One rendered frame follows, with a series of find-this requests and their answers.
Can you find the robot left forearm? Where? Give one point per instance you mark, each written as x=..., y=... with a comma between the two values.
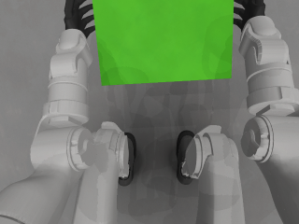
x=68, y=84

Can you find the robot right upper arm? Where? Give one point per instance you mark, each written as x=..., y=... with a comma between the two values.
x=273, y=143

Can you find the robot right forearm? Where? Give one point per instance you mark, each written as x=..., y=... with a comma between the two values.
x=268, y=70

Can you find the robot right thigh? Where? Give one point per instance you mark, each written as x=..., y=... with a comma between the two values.
x=220, y=199

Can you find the robot left hand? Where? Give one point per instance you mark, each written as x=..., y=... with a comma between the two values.
x=73, y=16

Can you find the robot right hand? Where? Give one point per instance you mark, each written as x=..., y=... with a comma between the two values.
x=251, y=8

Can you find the carton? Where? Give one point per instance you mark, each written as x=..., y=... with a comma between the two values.
x=154, y=41

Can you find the robot left upper arm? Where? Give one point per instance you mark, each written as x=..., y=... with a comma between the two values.
x=59, y=157

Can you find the robot left foot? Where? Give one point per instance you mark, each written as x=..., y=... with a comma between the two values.
x=126, y=180

